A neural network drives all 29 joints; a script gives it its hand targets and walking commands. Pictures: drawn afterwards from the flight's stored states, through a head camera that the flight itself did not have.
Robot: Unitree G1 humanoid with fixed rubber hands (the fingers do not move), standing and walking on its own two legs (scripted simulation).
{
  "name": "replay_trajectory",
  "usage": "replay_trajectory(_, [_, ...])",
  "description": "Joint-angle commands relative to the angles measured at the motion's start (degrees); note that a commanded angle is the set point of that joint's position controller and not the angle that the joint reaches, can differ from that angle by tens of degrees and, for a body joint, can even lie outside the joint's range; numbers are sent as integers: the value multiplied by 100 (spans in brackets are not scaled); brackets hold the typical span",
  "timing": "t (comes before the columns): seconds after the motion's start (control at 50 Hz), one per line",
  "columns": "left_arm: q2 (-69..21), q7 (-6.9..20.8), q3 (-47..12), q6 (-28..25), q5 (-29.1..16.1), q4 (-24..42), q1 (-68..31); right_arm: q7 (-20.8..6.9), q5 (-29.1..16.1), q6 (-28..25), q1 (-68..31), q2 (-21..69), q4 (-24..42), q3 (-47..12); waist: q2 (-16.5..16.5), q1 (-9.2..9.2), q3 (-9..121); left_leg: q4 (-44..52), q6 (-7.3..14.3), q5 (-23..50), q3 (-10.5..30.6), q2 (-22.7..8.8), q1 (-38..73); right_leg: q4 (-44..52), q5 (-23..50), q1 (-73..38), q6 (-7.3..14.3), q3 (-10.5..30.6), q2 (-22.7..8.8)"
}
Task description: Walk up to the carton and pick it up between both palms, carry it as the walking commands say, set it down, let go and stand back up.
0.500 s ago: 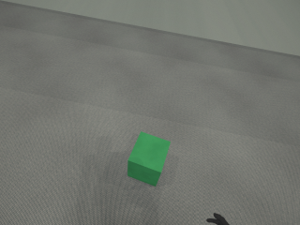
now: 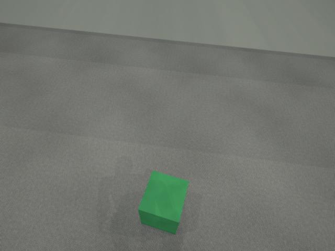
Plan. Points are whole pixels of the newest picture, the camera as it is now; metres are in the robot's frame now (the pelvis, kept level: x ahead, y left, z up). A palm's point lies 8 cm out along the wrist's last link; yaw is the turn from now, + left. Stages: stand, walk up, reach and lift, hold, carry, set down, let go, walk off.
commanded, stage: walk up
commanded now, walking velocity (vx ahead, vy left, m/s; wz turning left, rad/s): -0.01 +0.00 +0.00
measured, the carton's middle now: (164, 203) +0.45 -0.02 -0.65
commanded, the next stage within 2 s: none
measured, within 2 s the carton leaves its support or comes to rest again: neither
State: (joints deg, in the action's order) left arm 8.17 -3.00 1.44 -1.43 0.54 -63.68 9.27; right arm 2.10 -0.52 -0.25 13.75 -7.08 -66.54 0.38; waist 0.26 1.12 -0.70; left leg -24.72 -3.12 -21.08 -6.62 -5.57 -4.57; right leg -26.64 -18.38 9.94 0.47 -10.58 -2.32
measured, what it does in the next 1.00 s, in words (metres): stands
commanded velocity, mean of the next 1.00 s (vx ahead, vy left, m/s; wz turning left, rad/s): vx -0.01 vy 0.00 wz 0.00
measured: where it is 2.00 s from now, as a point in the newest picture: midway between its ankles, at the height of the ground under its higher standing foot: outside the picture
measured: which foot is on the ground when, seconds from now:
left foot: down 0.00-1.00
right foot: down 0.00-1.00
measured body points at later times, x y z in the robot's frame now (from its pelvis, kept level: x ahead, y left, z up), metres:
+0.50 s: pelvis +0.01 +0.03 +0.00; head +0.01 +0.05 +0.45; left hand -0.03 +0.23 -0.17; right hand +0.01 -0.19 -0.15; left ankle -0.10 +0.13 -0.74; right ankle -0.05 -0.10 -0.74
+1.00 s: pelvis -0.02 +0.04 +0.00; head -0.02 +0.05 +0.45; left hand -0.04 +0.25 -0.17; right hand -0.06 -0.15 -0.16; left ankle -0.10 +0.13 -0.74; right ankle -0.05 -0.10 -0.74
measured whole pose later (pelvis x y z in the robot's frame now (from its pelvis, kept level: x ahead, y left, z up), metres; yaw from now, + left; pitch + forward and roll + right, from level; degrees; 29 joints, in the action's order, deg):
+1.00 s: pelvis -0.02 +0.04 +0.00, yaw -1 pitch -1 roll -1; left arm 6.6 -3.0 -0.1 -0.3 0.3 -68.1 17.3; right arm 2.5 -0.4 -0.8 19.0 -3.6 -68.6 0.0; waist 0.6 0.5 -0.4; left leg -22.1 0.6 -19.7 -10.1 -2.4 -1.3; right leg -23.4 -14.7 6.9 -3.3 -8.6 -5.5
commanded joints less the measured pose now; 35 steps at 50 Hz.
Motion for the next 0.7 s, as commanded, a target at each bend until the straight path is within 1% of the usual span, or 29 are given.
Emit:
replay_trajectory(0.0, [713,48,124,-93,-14,-48,731,125,-26,-109,614,-634,-92,113,-116,-193,737,-256,138,4253,128,-324,-83,27,5206,-1149,240,540,-664])
replay_trajectory(0.02, [585,43,94,-50,11,-65,665,132,-26,-83,438,-564,72,108,-404,-55,447,-15,170,4140,154,-327,-134,157,4939,-1054,224,522,-697])
replay_trajectory(0.06, [791,23,103,-33,-13,-166,797,108,-12,-36,237,-713,26,160,-65,-186,608,-274,112,3548,-29,-167,-417,56,5582,-1423,211,342,-755])
replay_trajectory(0.08, [677,24,54,-41,6,-327,947,97,-36,-18,267,-557,-58,98,257,-192,501,-142,55,2923,17,-88,-329,176,5695,-1391,277,514,-815])
replay_trajectory(0.1, [793,27,91,-77,82,-254,805,106,-17,-63,424,-487,-161,66,351,-100,340,-114,92,3190,-38,-103,-181,201,5924,-1109,266,384,-839])
replay_trajectory(0.12, [583,31,94,-29,45,-154,841,132,-16,-84,486,-481,-30,64,-222,-76,409,8,107,3964,8,-180,-340,109,5224,-1410,262,323,-733])
replay_trajectory(0.16, [540,34,37,-54,58,-232,889,96,19,-82,502,-350,-215,-20,-96,-102,360,96,93,4106,41,-232,-11,276,4860,-1093,139,292,-720])
replay_trajectory(0.18, [436,41,-11,-28,40,-157,871,83,-41,-66,296,-528,-1,65,-447,-66,316,124,192,4384,132,-328,66,318,4373,-923,121,357,-661])
replay_trajectory(0.2, [483,46,-4,-57,-16,-274,960,97,-2,-38,397,-606,-29,61,145,-46,-43,183,160,4257,70,-333,182,280,4267,-675,57,314,-610])
replay_trajectory(0.22, [490,57,-28,-20,-1,-369,1023,79,0,-28,344,-637,-69,59,-55,-129,-269,297,187,3824,56,-435,76,583,3801,-576,2,398,-612])
replay_trajectory(0.24, [499,12,-47,-11,23,-354,992,93,20,6,184,-600,-95,73,-113,-81,-302,352,214,3598,92,-416,86,549,3913,-568,90,578,-693])
replay_trajectory(0.26, [507,27,-54,-25,-11,-354,1148,70,10,-3,399,-539,-108,36,314,-84,-266,236,111,3734,100,-431,161,545,3994,-493,-5,400,-643])
replay_trajectory(0.28, [461,34,-52,-66,-32,-322,1146,89,24,-18,717,-491,-239,48,-145,-40,-215,339,174,4422,132,-525,111,332,3431,-531,9,357,-646])
replay_trajectory(0.3, [312,15,-93,-27,-6,-253,935,109,66,-11,496,-595,-223,90,-697,-63,-492,378,138,4524,6,-463,30,390,3446,-491,79,438,-632])
replay_trajectory(0.32, [336,66,-104,-15,2,-324,1092,97,80,21,293,-657,-138,70,-278,-155,-465,290,237,4409,58,-493,81,382,3226,-446,10,337,-658])
replay_trajectory(0.34, [315,37,-106,10,-37,-327,1142,91,51,-6,524,-682,-109,94,-174,-84,-273,226,226,4579,53,-568,119,386,3357,-603,-75,221,-563])
replay_trajectory(0.36, [358,-4,-96,4,-2,-355,1240,108,10,-14,506,-725,-147,77,-520,-61,47,198,229,4545,58,-456,149,376,3587,-918,-38,235,-611])
replay_trajectory(0.38, [485,-5,-60,10,-12,-318,1286,58,2,-79,328,-479,-51,66,-28,-130,185,198,179,3805,75,-388,153,386,3736,-875,-8,396,-677])
replay_trajectory(0.4, [504,-4,-79,8,-55,-350,1353,43,-14,-53,268,-302,-80,21,108,-164,47,471,160,3109,59,-332,156,516,3622,-810,13,480,-665])
replay_trajectory(0.44, [489,-3,-76,24,38,-353,1195,64,4,-41,297,-600,-94,84,-355,-113,-303,473,211,3674,19,-394,-104,365,3391,-665,-11,455,-699])
replay_trajectory(0.46, [308,-2,-96,53,-23,-308,1273,74,9,-51,439,-403,-129,45,-101,-204,-220,527,170,3559,44,-409,-122,421,3224,-858,-43,331,-691])
replay_trajectory(0.48, [99,-9,-158,44,24,-383,1271,74,5,-42,617,-526,-150,86,-51,-7,-266,399,230,3869,-27,-371,61,452,3394,-661,-40,357,-703])
replay_trajectory(0.52, [143,-15,-121,62,9,-326,1381,77,62,-64,647,-328,-153,35,-183,-151,-165,427,306,4414,111,-484,119,349,2867,-747,-102,224,-634])
replay_trajectory(0.54, [179,-17,-149,62,-36,-367,1462,68,1,-53,542,-320,-77,33,-260,-156,-266,382,284,3999,53,-474,139,483,2679,-486,-76,263,-643])
replay_trajectory(0.56, [411,1,-116,63,-5,-342,1361,80,3,-57,558,-576,-99,71,-701,-161,-351,423,285,4566,141,-468,-51,385,2736,-695,-108,268,-611])
replay_trajectory(0.58, [213,10,-125,102,-59,-393,1392,80,-9,-55,513,-367,-80,48,-656,-217,-546,542,217,3952,63,-385,-88,447,2601,-490,-86,302,-600])
replay_trajectory(0.6, [243,22,-135,115,-17,-371,1456,71,22,-37,688,-349,-69,29,-205,-208,-713,493,290,3634,85,-426,-73,557,2536,-454,-142,305,-572])
replay_trajectory(0.64, [263,13,-176,110,12,-396,1238,81,4,10,619,-460,-164,71,-214,-144,-873,769,215,2479,-43,-281,-227,660,2331,-357,-89,428,-630])
replay_trajectory(0.68, [193,-2,-183,120,-11,-458,1318,74,-8,-27,700,-345,-114,74,-164,-43,-738,740,298,2326,33,-262,-295,684,2203,-342,-156,486,-596])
